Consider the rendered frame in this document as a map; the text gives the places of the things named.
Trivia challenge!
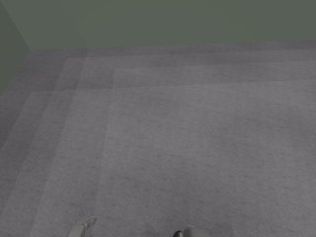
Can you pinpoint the left robot hand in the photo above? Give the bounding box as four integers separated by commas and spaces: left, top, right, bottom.
67, 216, 97, 237

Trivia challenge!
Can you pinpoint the right robot thigh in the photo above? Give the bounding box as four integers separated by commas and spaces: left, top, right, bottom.
178, 227, 210, 237

